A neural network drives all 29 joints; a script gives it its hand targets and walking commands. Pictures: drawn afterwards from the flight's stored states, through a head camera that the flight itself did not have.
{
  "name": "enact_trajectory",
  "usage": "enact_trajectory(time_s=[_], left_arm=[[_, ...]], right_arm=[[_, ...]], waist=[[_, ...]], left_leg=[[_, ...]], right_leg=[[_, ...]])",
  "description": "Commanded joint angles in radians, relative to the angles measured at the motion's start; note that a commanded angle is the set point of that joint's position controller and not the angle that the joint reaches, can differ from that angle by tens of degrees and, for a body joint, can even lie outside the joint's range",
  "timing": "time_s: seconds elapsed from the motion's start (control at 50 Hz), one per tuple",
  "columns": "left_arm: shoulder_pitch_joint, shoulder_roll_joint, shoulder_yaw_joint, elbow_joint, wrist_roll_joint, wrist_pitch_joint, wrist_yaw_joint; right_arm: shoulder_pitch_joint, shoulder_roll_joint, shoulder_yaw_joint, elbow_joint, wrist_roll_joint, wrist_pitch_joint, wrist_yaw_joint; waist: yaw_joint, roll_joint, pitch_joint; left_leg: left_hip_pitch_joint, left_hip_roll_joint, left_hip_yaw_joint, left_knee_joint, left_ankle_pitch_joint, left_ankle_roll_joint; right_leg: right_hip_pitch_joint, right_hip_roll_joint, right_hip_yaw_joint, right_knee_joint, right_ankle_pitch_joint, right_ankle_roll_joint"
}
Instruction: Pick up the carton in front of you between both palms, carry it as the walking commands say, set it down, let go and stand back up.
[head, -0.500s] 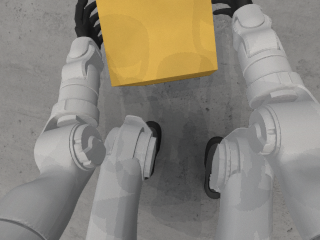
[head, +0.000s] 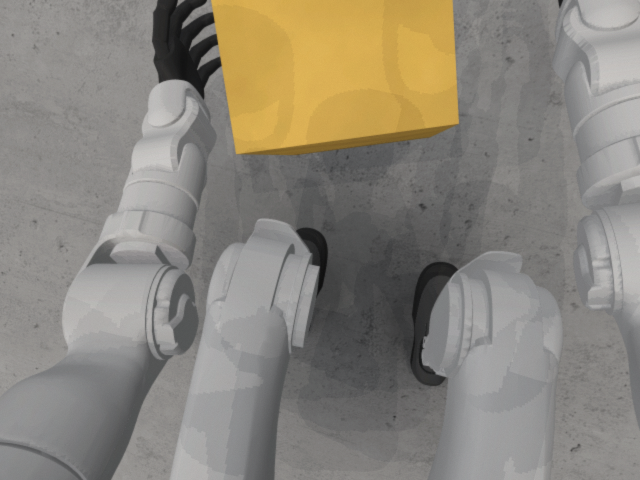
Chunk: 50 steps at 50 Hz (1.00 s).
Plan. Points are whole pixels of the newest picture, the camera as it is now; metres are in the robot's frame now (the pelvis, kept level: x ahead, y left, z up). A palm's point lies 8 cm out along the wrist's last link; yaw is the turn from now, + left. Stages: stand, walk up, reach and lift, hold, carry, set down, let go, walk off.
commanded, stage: set down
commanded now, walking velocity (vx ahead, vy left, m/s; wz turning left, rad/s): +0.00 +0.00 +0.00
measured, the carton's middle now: (344, 58) +0.51 +0.06 -0.25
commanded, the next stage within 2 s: let go in 0.94 s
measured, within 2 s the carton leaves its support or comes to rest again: neither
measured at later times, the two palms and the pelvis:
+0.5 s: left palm (52, 37) +0.46 +0.22 +0.01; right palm out of the picture +0.57 -0.16 +0.00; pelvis +0.02 +0.00 +0.12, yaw +0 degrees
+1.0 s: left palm out of the picture +0.46 +0.22 +0.16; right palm out of the picture +0.57 -0.17 +0.15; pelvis +0.04 +0.00 +0.25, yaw -2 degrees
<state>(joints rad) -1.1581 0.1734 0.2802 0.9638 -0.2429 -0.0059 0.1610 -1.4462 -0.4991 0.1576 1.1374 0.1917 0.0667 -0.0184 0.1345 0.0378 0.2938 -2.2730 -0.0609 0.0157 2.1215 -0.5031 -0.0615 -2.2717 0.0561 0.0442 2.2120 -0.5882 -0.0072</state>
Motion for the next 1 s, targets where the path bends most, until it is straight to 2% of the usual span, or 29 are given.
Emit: enact_trajectory(time_s=[0.0,0.04,0.08,0.16,0.24,0.38,0.56,0.88,0.98], left_arm=[[-0.084,0.107,0.003,-0.207,0.000,0.004,0.028],[-0.054,0.099,0.005,-0.307,0.013,0.029,0.044],[-0.030,0.079,0.009,-0.357,0.032,0.060,0.052],[-0.004,0.019,0.010,-0.360,0.065,0.090,0.045],[0.023,-0.013,0.016,-0.363,0.091,0.097,0.033],[0.093,-0.019,0.047,-0.407,0.121,0.112,0.025],[0.158,-0.021,0.055,-0.503,0.123,0.146,0.009],[0.260,-0.062,0.089,-0.492,0.183,0.139,-0.030],[0.310,-0.080,0.088,-0.472,0.210,0.123,-0.055]], right_arm=[[-0.253,-0.065,-0.050,-0.132,-0.029,0.000,-0.002],[-0.237,-0.080,-0.089,-0.185,-0.053,0.019,-0.004],[-0.212,-0.089,-0.131,-0.200,-0.079,0.040,-0.004],[-0.163,-0.076,-0.186,-0.158,-0.113,0.050,0.014],[-0.125,-0.052,-0.198,-0.131,-0.122,0.043,0.037],[-0.091,-0.040,-0.207,-0.173,-0.144,0.056,0.059],[-0.058,-0.036,-0.231,-0.290,-0.178,0.097,0.067],[0.062,0.020,-0.294,-0.261,-0.243,0.095,0.099],[0.141,0.053,-0.333,-0.238,-0.281,0.081,0.097]], waist=[[0.064,-0.225,-1.339],[0.057,-0.213,-1.430],[0.046,-0.202,-1.403],[0.027,-0.169,-1.226],[0.034,-0.155,-1.206],[0.057,-0.198,-1.296],[0.057,-0.257,-1.404],[0.067,-0.226,-1.303],[0.048,-0.207,-1.271]], left_leg=[[0.649,0.015,0.077,-0.181,0.324,-0.012],[0.715,0.001,0.086,-0.220,0.328,-0.012],[0.721,-0.008,0.090,-0.256,0.300,-0.012],[0.667,-0.013,0.083,-0.318,0.251,-0.018],[0.670,-0.017,0.085,-0.381,0.272,-0.026],[0.715,-0.023,0.096,-0.492,0.312,-0.028],[0.788,-0.025,0.105,-0.641,0.356,-0.025],[0.977,-0.016,0.090,-0.947,0.440,-0.025],[1.059,-0.010,0.081,-1.024,0.460,-0.026]], right_leg=[[0.720,-0.043,-0.014,-0.237,0.237,-0.011],[0.762,-0.026,-0.035,-0.265,0.241,-0.017],[0.746,-0.017,-0.048,-0.302,0.213,-0.021],[0.634,-0.017,-0.048,-0.380,0.155,-0.028],[0.626,-0.014,-0.043,-0.446,0.173,-0.028],[0.749,-0.003,-0.044,-0.558,0.228,-0.016],[0.984,0.010,-0.048,-0.704,0.321,0.000],[1.213,0.008,-0.017,-1.006,0.429,0.005],[1.271,0.008,-0.010,-1.095,0.459,0.007]])
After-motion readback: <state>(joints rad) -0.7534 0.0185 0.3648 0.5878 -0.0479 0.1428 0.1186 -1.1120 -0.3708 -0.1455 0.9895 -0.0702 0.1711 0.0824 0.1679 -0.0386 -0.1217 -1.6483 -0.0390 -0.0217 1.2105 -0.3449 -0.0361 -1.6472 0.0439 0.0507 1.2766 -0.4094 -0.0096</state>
